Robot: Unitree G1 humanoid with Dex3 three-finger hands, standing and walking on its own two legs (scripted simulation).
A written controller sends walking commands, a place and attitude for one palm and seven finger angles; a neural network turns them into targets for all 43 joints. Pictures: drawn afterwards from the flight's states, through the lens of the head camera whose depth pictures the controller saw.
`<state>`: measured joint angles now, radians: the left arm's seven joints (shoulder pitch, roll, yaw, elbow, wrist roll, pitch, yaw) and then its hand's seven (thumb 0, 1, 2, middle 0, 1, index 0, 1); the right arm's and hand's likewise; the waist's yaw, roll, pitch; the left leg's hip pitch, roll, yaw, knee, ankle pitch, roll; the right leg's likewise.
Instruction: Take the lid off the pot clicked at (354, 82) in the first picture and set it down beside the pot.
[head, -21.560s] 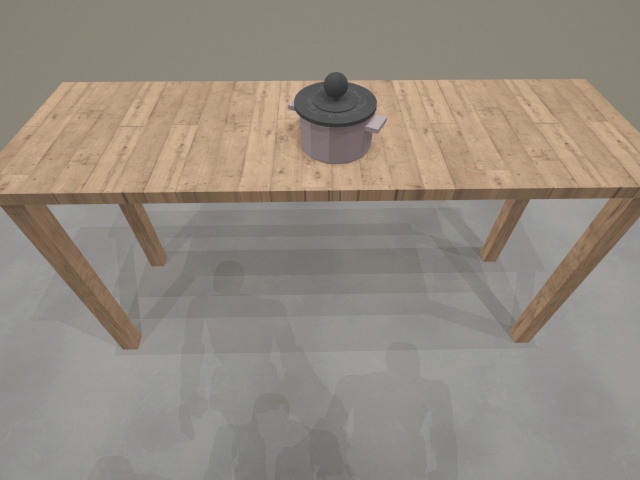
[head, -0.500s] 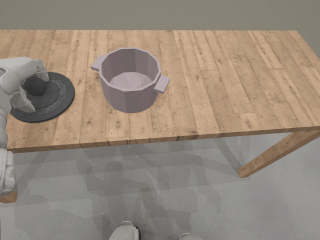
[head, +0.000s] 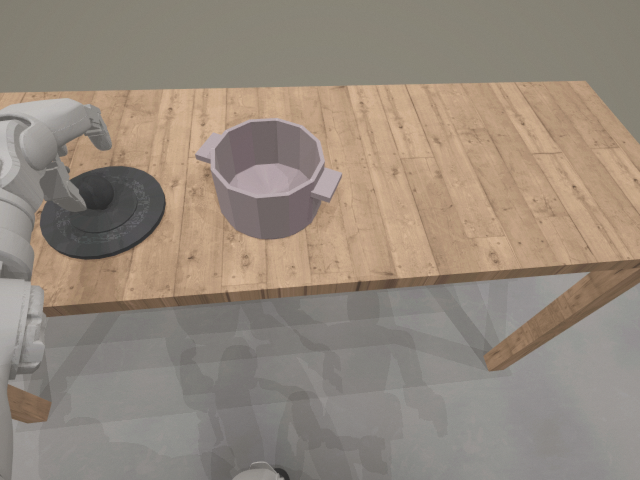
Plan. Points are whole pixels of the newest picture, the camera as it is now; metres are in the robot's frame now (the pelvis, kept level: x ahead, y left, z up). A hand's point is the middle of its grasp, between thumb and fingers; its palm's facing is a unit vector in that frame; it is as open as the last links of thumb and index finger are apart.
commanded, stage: raise the empty hand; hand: left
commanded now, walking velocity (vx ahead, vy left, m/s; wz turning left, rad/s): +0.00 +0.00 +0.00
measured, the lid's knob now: (94, 192) +0.50 +0.30 +0.03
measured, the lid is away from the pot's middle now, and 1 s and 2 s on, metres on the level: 0.25 0.25 0.25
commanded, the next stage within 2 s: draw the hand back to the body in 0.76 s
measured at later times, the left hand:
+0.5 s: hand (28, 140) +0.46 +0.30 +0.16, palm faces -0.36 -0.09 -0.93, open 11.0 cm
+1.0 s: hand (34, 122) +0.47 +0.29 +0.18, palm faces -0.34 -0.08 -0.94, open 11.0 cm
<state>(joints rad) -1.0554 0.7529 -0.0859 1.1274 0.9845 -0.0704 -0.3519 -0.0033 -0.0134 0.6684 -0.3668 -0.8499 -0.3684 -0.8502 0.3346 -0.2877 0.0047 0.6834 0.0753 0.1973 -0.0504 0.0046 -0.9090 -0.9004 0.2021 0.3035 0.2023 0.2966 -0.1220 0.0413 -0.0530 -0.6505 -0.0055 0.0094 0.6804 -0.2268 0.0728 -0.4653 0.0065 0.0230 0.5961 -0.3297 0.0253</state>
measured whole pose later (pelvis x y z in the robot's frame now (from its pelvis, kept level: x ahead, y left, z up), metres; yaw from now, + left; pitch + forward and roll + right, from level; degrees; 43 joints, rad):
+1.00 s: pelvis +0.01 -0.01 +0.01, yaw +1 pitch +8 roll -3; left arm -1.10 0.79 -0.10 1.00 0.96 -0.03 -0.48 0.00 -0.01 0.67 -0.37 -0.85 -0.37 -0.85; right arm 0.30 -0.29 0.00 0.67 0.08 0.23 -0.02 0.01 -0.91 -0.90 0.20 0.30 0.20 0.30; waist -0.10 0.04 -0.03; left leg -0.52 -0.01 0.00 0.56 -0.18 0.06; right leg -0.33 0.00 0.01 0.48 -0.29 0.03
